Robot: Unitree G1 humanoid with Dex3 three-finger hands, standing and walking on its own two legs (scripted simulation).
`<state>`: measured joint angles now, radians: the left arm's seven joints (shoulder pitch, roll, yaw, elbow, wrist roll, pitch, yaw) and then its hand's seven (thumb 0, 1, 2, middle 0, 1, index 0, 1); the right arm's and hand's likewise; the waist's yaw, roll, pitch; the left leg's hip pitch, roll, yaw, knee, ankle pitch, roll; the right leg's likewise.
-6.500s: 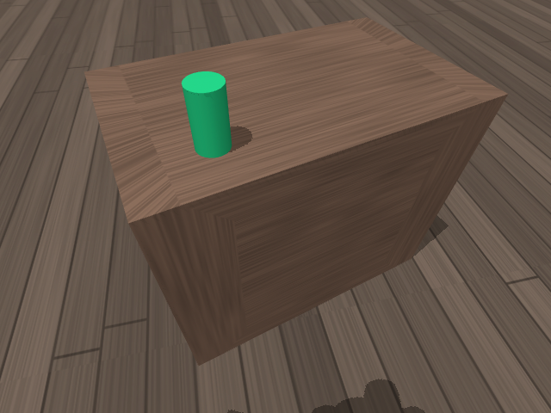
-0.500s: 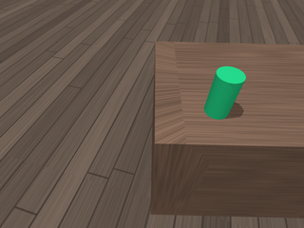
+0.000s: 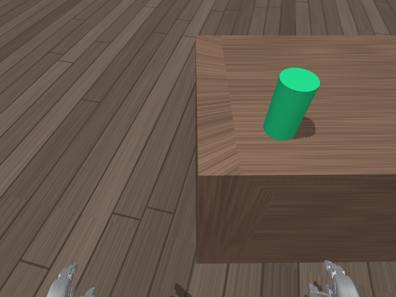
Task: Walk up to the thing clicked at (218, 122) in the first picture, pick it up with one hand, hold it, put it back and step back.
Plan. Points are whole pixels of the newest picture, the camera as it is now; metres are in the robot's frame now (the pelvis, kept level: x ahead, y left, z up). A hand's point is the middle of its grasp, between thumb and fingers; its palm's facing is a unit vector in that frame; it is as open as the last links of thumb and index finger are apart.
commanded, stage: rise first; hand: right
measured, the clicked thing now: (288, 106) +0.50 -0.19 +0.10
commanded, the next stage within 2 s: go down in 1.78 s
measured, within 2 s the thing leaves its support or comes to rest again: neither
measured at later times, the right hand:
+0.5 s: hand (347, 248) +0.21 -0.25 +0.02, palm faces +0.32 +0.88 -0.36, open 17.1 cm
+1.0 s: hand (387, 248) +0.18 -0.25 +0.12, palm faces +0.36 +0.83 -0.42, open 17.7 cm
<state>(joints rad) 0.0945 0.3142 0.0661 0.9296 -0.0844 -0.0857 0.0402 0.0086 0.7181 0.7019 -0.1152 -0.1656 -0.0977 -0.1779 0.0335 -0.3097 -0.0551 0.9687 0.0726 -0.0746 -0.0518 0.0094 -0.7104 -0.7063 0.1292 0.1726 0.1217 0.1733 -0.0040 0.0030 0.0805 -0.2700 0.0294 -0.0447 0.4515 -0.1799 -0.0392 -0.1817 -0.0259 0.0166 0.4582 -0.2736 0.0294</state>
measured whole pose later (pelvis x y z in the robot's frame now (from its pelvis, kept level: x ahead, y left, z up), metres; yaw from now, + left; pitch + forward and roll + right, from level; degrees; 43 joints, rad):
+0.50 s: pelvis +0.03 +0.00 +0.00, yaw -2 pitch -1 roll +0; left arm 0.23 0.23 0.10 0.59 -0.03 -0.09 0.07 0.00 -0.42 0.06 -0.07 -0.05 -0.06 -0.06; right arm 0.37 -0.29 -0.17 0.10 0.05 -0.09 -0.07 0.00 0.44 -0.07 0.05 0.06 0.05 0.06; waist -0.05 -0.05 -0.01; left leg -0.21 0.03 -0.01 0.45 -0.23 -0.03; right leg -0.13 -0.03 0.05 0.45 -0.30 0.03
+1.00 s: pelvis +0.01 +0.01 +0.00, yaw -3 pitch -3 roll +0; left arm 0.27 0.22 0.16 0.56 -0.02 -0.11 0.03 -0.01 -0.55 0.03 -0.06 -0.04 -0.04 -0.05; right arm 0.49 -0.32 -0.30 -0.25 0.05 -0.21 -0.01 -0.01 0.60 -0.02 0.05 0.06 0.05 0.06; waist -0.05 -0.06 0.02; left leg -0.19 0.04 0.00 0.47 -0.22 -0.03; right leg -0.11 -0.02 0.06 0.46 -0.29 0.04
